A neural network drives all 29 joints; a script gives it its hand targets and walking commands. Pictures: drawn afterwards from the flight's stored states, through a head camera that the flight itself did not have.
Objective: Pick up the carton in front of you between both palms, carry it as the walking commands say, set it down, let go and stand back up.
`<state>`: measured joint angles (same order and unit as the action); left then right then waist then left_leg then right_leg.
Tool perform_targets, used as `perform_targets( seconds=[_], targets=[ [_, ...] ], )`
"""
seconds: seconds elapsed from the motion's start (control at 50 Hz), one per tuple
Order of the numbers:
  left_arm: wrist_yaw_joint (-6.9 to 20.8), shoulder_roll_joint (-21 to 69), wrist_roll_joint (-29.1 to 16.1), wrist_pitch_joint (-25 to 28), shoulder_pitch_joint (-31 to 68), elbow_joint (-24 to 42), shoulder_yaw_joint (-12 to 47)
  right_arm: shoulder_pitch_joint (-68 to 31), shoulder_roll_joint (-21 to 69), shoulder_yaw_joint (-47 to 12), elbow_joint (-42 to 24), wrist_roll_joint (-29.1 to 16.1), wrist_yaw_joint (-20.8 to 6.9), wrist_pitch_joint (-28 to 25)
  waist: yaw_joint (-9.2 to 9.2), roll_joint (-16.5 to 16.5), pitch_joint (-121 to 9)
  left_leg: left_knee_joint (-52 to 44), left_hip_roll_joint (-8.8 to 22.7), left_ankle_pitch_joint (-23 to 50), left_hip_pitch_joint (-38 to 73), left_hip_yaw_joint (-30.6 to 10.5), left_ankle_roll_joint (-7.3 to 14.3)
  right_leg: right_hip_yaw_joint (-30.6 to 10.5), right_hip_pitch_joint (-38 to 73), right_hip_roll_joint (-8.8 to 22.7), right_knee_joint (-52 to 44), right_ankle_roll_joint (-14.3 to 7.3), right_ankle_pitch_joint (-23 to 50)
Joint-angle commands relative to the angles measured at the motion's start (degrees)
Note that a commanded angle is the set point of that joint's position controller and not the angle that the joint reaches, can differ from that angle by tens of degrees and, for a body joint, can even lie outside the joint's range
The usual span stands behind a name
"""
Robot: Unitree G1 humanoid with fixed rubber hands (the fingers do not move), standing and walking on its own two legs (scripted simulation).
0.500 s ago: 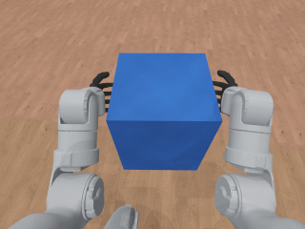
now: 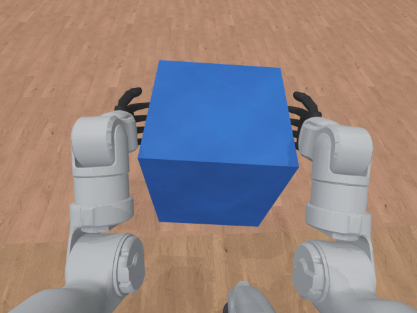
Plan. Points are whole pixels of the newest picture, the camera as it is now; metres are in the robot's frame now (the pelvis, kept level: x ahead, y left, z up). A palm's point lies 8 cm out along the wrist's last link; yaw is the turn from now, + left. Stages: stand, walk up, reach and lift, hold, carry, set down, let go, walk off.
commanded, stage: carry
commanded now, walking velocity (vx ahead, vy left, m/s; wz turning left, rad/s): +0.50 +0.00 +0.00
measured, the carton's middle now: (213, 152) +0.39 -0.02 +0.09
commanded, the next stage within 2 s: none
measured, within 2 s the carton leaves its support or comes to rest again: neither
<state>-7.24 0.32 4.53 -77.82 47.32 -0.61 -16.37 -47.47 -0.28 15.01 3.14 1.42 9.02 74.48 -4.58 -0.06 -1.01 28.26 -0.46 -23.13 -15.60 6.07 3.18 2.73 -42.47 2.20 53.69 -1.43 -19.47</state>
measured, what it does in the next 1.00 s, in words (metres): climbs: right foot, then left foot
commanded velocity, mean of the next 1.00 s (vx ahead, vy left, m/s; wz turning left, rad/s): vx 0.50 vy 0.00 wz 0.00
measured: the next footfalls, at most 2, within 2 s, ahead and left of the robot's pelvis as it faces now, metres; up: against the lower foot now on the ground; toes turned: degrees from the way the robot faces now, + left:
right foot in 0.10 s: +0.25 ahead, -0.11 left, +0.02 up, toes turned -5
left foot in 0.54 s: +0.50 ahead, +0.09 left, +0.04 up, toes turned +6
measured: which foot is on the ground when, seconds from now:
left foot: down 0.00-0.10, up 0.12-0.52, down 0.54-1.00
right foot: up 0.00-0.08, down 0.10-0.56, up 0.58-0.96, down 0.98-1.00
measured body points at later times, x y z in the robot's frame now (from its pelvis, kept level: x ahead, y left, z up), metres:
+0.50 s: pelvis +0.30 -0.01 +0.02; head +0.32 -0.02 +0.47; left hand +0.67 +0.16 +0.18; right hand +0.70 -0.14 +0.19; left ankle +0.44 +0.10 -0.68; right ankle +0.20 -0.11 -0.72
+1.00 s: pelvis +0.60 -0.02 +0.03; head +0.60 -0.02 +0.48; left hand +0.98 +0.13 +0.20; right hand +0.98 -0.17 +0.20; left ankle +0.47 +0.08 -0.67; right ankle +0.71 -0.09 -0.69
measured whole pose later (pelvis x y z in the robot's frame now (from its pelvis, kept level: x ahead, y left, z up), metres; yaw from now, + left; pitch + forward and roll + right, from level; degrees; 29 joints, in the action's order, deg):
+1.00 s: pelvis +0.60 -0.02 +0.03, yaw +1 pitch +4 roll +0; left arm -7.4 -0.3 4.7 -76.7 47.9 -7.8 -15.3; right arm -48.1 -1.1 14.8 8.7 3.1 7.3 75.2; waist -0.8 0.2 -4.5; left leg 42.9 1.9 -25.9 -12.5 6.0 1.2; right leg 7.3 -29.1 0.1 31.1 -3.9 -5.1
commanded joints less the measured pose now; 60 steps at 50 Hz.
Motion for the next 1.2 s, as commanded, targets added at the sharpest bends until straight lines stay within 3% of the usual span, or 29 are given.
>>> perform_targets(
  seconds=[0.0,0.04,0.06,0.08,0.1,0.12,0.14,0.18,0.22,0.32,0.44,0.48,0.5,0.52,0.54,0.56,0.6,0.62,0.66,0.74,0.88,0.9,0.94,0.96,0.98,1.0,1.06,1.12,1.18],
  targets=[
    [9.10,53.57,-19.52,1.99,38.90,-0.03,34.03,-42.66,59.62,-35.55,-2.84,-26.04,-15.39,1.26,0.68,8.04,-25.84,-4.58,12.66,31.92,19.04,-10.04,7.65,4.86,5.37,-2.40,-11.13,-0.28,4.12],
    [10.04,54.37,-20.14,1.81,38.43,-3.15,34.04,-41.29,59.71,-34.71,0.87,-24.67,-15.70,1.31,2.33,9.02,-25.46,0.08,11.53,41.28,16.40,-6.38,5.26,9.10,14.45,-5.84,-17.90,-1.75,4.56],
    [10.55,55.21,-20.44,1.93,38.02,-5.07,33.87,-40.52,60.12,-34.23,2.74,-24.18,-15.86,1.26,4.84,7.72,-27.70,7.53,10.37,47.07,13.16,-2.73,3.16,11.27,25.31,-7.38,-22.49,-2.82,7.80],
    [11.01,55.67,-20.80,2.24,36.85,-7.01,33.45,-40.07,60.38,-33.92,4.16,-23.71,-16.08,1.15,7.82,5.29,-32.26,16.68,8.87,43.66,6.21,-0.35,0.30,7.69,40.32,-5.01,-22.95,-4.46,6.97],
    [11.48,55.73,-20.94,2.66,36.15,-7.91,32.76,-40.71,60.57,-33.52,5.16,-23.48,-16.35,1.05,10.05,-3.30,-35.93,29.80,5.01,23.60,-7.19,-0.05,-2.18,-14.81,52.94,8.48,-26.52,-8.13,-2.10],
    [11.77,56.08,-21.35,3.45,38.78,-7.58,32.77,-42.44,62.31,-33.05,5.35,-23.13,-16.56,0.87,10.01,-18.33,-33.82,42.15,-4.55,-6.52,-25.67,-2.32,-3.67,-39.38,60.96,17.47,-32.50,-15.83,7.58],
    [12.11,57.53,-23.18,3.24,39.00,-5.60,33.54,-42.57,62.48,-33.42,3.87,-22.64,-15.94,0.55,8.82,-12.94,-32.02,50.41,-1.17,-7.78,-31.62,-7.82,-1.61,-38.35,60.77,17.90,-30.61,-16.66,10.52],
    [12.68,61.73,-27.50,3.95,47.47,1.67,36.26,-43.11,62.18,-31.93,2.23,-21.52,-14.73,0.17,8.93,-2.18,-29.30,51.94,1.74,-3.04,-32.99,-8.28,-0.54,-27.25,53.74,15.02,-27.62,-13.93,19.47],
    [12.86,63.53,-30.44,4.14,51.39,6.18,38.01,-42.27,61.72,-31.54,0.04,-20.59,-13.28,0.00,7.77,-3.25,-29.12,47.45,3.20,-0.39,-30.88,-7.98,-0.52,-21.72,49.42,13.07,-29.18,-11.27,15.66],
    [12.92,61.00,-31.83,3.13,50.07,9.27,38.15,-39.62,57.10,-31.83,-3.74,-18.02,-10.72,0.37,8.29,-5.25,-28.27,37.22,3.78,0.93,-33.63,-4.55,-2.03,-16.42,49.38,12.69,-31.33,-12.76,15.74],
    [13.43,58.03,-28.38,1.96,43.94,1.50,36.64,-36.30,55.44,-32.17,2.03,-16.77,-11.67,1.74,8.61,-8.11,-23.68,13.82,0.33,8.52,-22.59,2.60,-1.18,-6.25,46.67,9.77,-29.67,-9.00,30.25],
    [13.60,58.10,-27.27,2.09,42.79,-1.43,35.71,-36.43,56.68,-31.99,4.91,-17.47,-12.61,1.73,6.39,-9.32,-24.40,6.91,-3.77,8.34,-11.41,6.89,0.13,-1.57,43.87,8.69,-23.45,-6.34,42.76],
    [13.62,58.35,-27.13,2.21,42.93,-2.30,35.38,-36.16,57.60,-31.81,6.32,-18.02,-13.08,1.48,3.16,-7.96,-27.76,2.30,-4.99,11.30,1.06,8.47,1.08,2.46,40.02,7.15,-15.15,-3.88,46.82],
    [13.62,58.40,-26.56,2.39,43.22,-3.14,35.17,-35.27,58.36,-31.54,7.58,-18.61,-13.51,1.09,-0.35,-4.22,-32.59,2.51,0.19,9.66,16.67,1.05,2.60,3.97,30.72,5.80,-4.65,-1.26,35.71],
    [13.73,59.32,-26.31,2.36,43.50,-3.66,34.78,-35.57,57.12,-30.86,7.62,-18.63,-13.76,0.48,-0.70,10.86,-37.61,-1.99,16.81,3.67,29.30,-30.35,10.13,2.83,13.90,-0.91,10.97,1.95,16.35],
    [13.65,59.54,-26.14,2.58,45.30,-3.17,34.76,-37.19,58.99,-31.19,6.86,-19.56,-13.97,0.11,-1.16,17.68,-33.85,-7.40,19.77,15.99,33.31,-44.30,14.68,-1.03,-0.59,-7.77,21.94,1.52,-9.00],
    [12.62,60.12,-25.22,3.22,45.61,-1.48,33.91,-43.26,62.90,-33.58,0.54,-23.67,-14.61,-0.23,-0.37,5.26,-31.11,-1.69,18.18,24.96,29.64,-33.52,13.48,-4.93,-5.69,-2.72,28.92,-0.76,-7.99],
    [11.92,60.26,-24.70,3.34,45.37,-0.52,33.61,-46.31,64.15,-34.84,-2.78,-25.72,-14.84,-0.54,0.25,2.30,-29.65,-1.77,16.87,25.36,25.80,-29.06,11.18,-5.38,-5.35,-0.85,25.13,-0.83,-5.43],
    [10.53,59.81,-23.78,3.44,44.42,1.48,33.15,-50.21,65.40,-36.20,-7.28,-28.32,-15.03,-0.56,1.77,4.08,-29.99,-3.65,15.40,21.27,22.19,-24.44,8.92,-4.97,-2.50,0.36,19.07,-0.63,-3.02],
    [8.56,56.99,-21.64,3.23,42.58,4.58,33.47,-48.03,63.12,-36.18,-9.83,-28.65,-14.99,0.19,0.93,6.03,-30.00,-5.58,15.18,22.51,22.24,-19.14,10.49,-1.84,-3.23,0.40,7.69,0.47,-3.20],
    [9.69,54.49,-20.98,1.59,39.25,-0.91,34.87,-40.82,58.64,-34.90,-1.34,-24.49,-15.25,1.51,0.57,8.81,-25.04,-3.52,11.64,34.99,19.92,-7.97,5.60,5.03,8.84,-2.78,-18.44,-0.07,10.01],
    [10.20,54.89,-21.37,1.46,39.29,-2.47,34.70,-40.24,58.71,-34.45,0.46,-23.81,-15.34,1.53,1.19,9.38,-24.83,-1.34,11.41,39.25,19.56,-6.77,4.57,6.25,12.29,-3.91,-21.54,-0.82,10.21],
    [11.28,56.23,-22.19,1.61,39.40,-5.13,34.04,-39.41,59.66,-33.93,3.13,-22.67,-15.53,1.20,6.14,7.71,-29.54,12.52,9.85,44.65,12.84,-2.15,1.08,8.18,32.43,-4.70,-28.26,-2.62,12.71],
    [11.96,56.88,-22.62,1.99,38.20,-6.48,33.43,-39.95,59.49,-33.62,3.88,-22.25,-15.63,0.91,9.00,3.41,-31.48,22.42,8.26,33.00,2.15,-1.32,-0.21,0.55,44.40,1.54,-27.36,-2.75,10.59],
    [12.42,55.86,-22.43,2.49,38.41,-7.83,32.46,-39.22,61.09,-33.18,5.59,-22.02,-15.84,1.00,6.59,-12.07,-31.53,34.20,0.20,5.15,-13.91,-0.19,-2.74,-26.53,53.00,15.58,-30.41,-8.18,17.42],
    [12.88,57.31,-22.98,2.77,38.82,-9.03,32.32,-40.19,61.35,-32.18,6.61,-21.56,-15.71,0.77,7.59,-15.94,-30.46,43.14,-2.70,-6.73,-25.42,-4.98,-2.25,-34.92,58.98,18.05,-31.55,-12.83,20.68],
    [14.57,63.49,-25.47,4.21,40.30,-6.57,32.43,-37.30,64.70,-31.03,7.43,-20.24,-15.15,-0.48,6.82,-3.65,-26.06,40.59,2.76,-0.17,-28.32,-6.80,-2.11,-22.52,52.12,15.10,-31.94,-9.51,24.43],
    [15.63,67.92,-26.54,5.59,38.90,-4.06,33.48,-32.62,68.63,-31.78,6.32,-19.18,-14.63,-1.96,6.11,-7.23,-26.00,32.69,3.89,4.30,-25.41,-4.99,-3.85,-15.99,49.73,13.44,-35.70,-7.62,26.64],
    [16.34,70.17,-25.83,6.70,33.04,-0.48,35.08,-26.01,71.15,-34.10,2.87,-17.68,-14.24,-3.50,6.06,-7.39,-25.22,24.42,4.15,8.24,-26.12,-2.68,-5.17,-11.09,52.50,12.54,-38.05,-7.31,31.04]
  ],
)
